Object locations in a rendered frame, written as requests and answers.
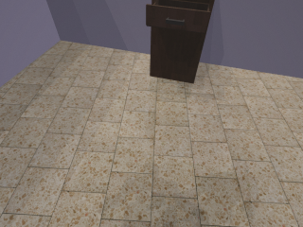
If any handle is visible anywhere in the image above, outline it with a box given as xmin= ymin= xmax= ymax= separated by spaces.
xmin=165 ymin=17 xmax=185 ymax=26

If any cabinet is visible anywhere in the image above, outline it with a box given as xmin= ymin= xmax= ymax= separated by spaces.
xmin=150 ymin=0 xmax=215 ymax=84

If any drawer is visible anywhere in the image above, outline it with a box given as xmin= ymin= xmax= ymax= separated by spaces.
xmin=146 ymin=0 xmax=210 ymax=34

